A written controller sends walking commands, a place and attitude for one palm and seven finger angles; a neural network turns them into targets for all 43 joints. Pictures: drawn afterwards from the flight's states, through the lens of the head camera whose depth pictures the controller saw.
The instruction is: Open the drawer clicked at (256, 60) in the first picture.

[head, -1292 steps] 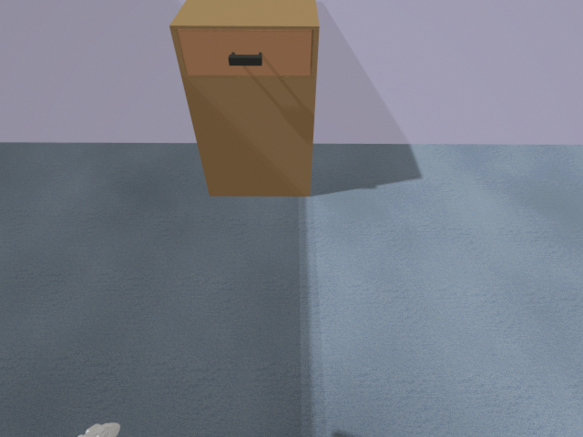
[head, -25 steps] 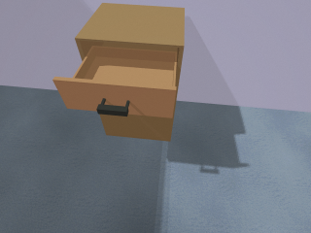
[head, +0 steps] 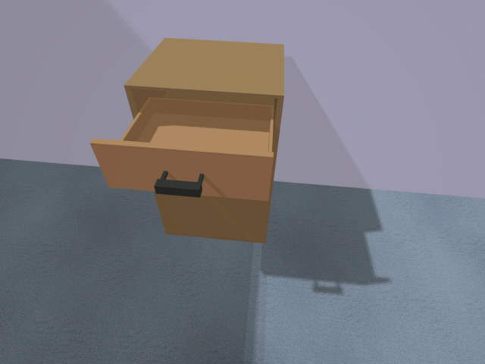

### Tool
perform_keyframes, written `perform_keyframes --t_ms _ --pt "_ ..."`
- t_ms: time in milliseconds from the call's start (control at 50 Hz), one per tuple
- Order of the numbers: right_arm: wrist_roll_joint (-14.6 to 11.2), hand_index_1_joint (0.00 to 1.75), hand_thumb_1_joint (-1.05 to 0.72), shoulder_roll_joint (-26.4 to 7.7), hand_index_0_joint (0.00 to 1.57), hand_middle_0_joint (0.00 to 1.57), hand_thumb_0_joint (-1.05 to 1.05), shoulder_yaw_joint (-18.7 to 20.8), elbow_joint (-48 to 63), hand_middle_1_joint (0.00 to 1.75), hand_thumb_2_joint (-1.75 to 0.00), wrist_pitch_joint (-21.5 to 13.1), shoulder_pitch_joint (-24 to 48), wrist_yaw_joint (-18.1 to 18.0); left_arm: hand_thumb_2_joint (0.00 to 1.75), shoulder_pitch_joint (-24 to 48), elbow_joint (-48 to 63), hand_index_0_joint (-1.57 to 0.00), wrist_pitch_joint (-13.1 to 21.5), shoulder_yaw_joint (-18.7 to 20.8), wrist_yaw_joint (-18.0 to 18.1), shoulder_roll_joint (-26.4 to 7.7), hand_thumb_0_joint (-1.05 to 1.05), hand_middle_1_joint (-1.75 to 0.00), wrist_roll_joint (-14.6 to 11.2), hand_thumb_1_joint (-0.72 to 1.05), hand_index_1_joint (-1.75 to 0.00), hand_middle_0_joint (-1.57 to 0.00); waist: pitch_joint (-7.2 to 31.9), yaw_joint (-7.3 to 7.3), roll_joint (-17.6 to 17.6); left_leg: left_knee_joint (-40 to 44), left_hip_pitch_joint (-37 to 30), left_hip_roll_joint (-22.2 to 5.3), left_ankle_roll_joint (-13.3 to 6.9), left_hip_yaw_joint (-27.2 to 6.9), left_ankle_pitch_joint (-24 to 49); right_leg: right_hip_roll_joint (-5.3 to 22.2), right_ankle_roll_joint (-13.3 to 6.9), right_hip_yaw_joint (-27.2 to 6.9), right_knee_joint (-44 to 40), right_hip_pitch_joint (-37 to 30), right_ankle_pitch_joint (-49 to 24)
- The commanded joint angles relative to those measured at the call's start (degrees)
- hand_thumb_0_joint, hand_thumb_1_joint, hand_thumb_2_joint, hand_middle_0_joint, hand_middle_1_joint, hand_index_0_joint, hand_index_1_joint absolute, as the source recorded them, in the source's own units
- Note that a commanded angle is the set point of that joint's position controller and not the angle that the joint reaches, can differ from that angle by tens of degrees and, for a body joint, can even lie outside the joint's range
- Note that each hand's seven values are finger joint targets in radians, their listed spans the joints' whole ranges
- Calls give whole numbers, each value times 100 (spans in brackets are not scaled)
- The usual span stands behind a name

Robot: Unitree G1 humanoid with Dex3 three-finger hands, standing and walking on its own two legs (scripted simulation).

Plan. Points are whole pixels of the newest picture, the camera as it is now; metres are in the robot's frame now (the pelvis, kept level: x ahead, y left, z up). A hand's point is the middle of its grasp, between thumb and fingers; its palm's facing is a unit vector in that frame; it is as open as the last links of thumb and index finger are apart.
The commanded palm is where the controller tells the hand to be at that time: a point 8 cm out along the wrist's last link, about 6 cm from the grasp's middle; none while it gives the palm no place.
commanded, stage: come to a stop and stand still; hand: left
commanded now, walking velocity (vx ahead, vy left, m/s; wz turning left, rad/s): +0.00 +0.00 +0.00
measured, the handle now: (180, 181) +0.56 +0.19 -0.05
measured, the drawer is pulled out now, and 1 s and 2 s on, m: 0.29 0.29 0.29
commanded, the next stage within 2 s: look again from close up in 0.86 s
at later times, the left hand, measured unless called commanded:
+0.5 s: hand out of the picture -0.08 +0.19 -0.17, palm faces +0.03 -0.98 -0.18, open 7.4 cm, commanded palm none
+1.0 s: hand out of the picture -0.11 +0.17 -0.17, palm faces +0.05 -0.99 -0.13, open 7.4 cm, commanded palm none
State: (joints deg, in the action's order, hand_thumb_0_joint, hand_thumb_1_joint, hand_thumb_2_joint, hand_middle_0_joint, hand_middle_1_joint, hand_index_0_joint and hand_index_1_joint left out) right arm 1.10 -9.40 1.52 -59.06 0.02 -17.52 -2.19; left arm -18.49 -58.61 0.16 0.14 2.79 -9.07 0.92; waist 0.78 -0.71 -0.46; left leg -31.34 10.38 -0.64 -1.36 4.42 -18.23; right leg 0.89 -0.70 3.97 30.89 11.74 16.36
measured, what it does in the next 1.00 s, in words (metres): shifts its weight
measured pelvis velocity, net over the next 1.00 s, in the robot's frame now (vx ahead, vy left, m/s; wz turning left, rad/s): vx -0.07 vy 0.03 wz -0.01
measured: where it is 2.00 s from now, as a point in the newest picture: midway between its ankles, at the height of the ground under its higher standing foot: outside the picture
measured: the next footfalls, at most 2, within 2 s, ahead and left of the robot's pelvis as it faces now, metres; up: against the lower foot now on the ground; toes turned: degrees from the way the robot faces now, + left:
none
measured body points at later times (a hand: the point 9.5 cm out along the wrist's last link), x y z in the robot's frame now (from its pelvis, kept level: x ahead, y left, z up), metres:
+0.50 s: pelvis -0.05 +0.02 +0.01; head -0.07 +0.03 +0.46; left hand -0.08 +0.24 -0.15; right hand -0.07 -0.20 -0.15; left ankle -0.01 +0.10 -0.73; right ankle +0.01 -0.11 -0.73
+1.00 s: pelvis -0.07 +0.03 +0.00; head -0.09 +0.03 +0.45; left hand -0.11 +0.22 -0.16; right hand -0.09 -0.18 -0.16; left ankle -0.01 +0.10 -0.73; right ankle +0.00 -0.11 -0.73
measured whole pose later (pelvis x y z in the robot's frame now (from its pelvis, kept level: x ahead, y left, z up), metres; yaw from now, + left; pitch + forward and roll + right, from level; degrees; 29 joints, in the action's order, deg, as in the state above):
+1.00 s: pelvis -0.07 +0.03 +0.00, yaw -1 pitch -3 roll +0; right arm 1.2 -6.1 1.2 -63.6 0.8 -19.9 -1.1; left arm -23.1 -63.3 0.4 0.0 2.6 -4.1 1.5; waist 0.2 -0.1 -0.2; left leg -27.0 14.8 1.3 -3.9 6.3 -10.2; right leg 1.7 1.1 0.7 26.6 16.4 9.6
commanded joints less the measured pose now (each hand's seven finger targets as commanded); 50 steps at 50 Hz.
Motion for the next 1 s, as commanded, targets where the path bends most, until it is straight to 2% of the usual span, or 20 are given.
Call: perform_keyframes --t_ms 0,40,100,220,260,280,460,620,740,920,980 --pt "-20 30 -90 -500 20 20 0 28 255 30 -90 -71 -173 41 90 -289 311 -20 80 75 0 -596 0 -30 -14 90 -30 -20 -661 37 7 728 413 -496 -48 -538 1122 538 -169 -672 -658 187 -1135" --pt "-20 30 -90 -536 20 20 0 13 247 30 -90 -69 -120 63 90 -233 325 -20 70 58 -7 -595 0 -30 -5 90 -30 -20 -659 44 124 862 414 -529 -68 -557 979 498 -131 -667 -762 168 -892" --pt "-17 30 -90 -598 20 20 0 -4 242 30 -90 -59 -43 87 90 -199 328 -20 64 45 -22 -609 0 -30 -12 90 -30 -20 -754 44 22 1048 473 -508 -60 -576 548 493 -87 -698 -908 229 -520" --pt "-14 30 -90 -633 20 20 0 -8 158 30 -90 -44 -51 121 90 -250 246 -20 57 36 -37 -560 0 -30 6 90 -30 -20 -810 50 55 1459 636 -527 -69 -708 -211 460 -25 -649 -1048 224 -156" --pt "-13 30 -90 -647 20 20 0 -5 112 30 -90 -40 -57 125 90 -318 195 -20 45 32 -39 -527 0 -30 13 90 -30 -20 -781 73 -45 1609 701 -566 -87 -779 -463 437 -10 -595 -1042 163 -137" --pt "-15 30 -90 -636 20 20 0 5 101 30 -90 -34 -78 128 90 -353 162 -20 50 34 -38 -508 0 -30 20 90 -30 -20 -754 71 43 1626 722 -558 -93 -796 -525 433 0 -604 -1054 141 -104" --pt "-32 30 -90 -506 20 20 0 12 -186 30 -90 -16 -374 119 90 -662 -145 -20 75 34 -25 -276 0 -30 30 90 -30 -20 -710 62 74 1747 809 -585 -114 -858 -786 428 28 -560 -1059 194 37" --pt "-31 30 -90 -344 20 20 0 20 -340 30 -90 10 -576 105 90 -935 -365 -20 80 40 -11 -79 0 -30 45 90 -30 -20 -823 75 18 1753 1021 -564 -125 -880 -1082 408 34 -594 -1039 362 356" --pt "-24 30 -90 -261 20 20 0 26 -374 30 -90 29 -688 104 90 -992 -401 -20 87 47 -4 -30 0 -30 50 90 -30 -20 -844 63 224 1622 987 -521 -131 -852 -1057 383 18 -717 -1102 585 635" --pt "-10 30 -90 -181 20 20 0 37 -349 30 -90 14 -653 97 90 -1003 -380 -20 102 70 -7 62 0 -30 54 90 -30 -20 -851 56 79 1547 989 -509 -112 -841 -986 349 3 -812 -1075 756 639" --pt "-9 30 -90 -219 20 20 0 57 -316 30 -90 25 -597 102 90 -989 -339 -20 80 77 -12 50 0 -30 70 90 -30 -20 -933 79 35 1644 1153 -542 -116 -897 -1240 296 28 -772 -1007 744 675"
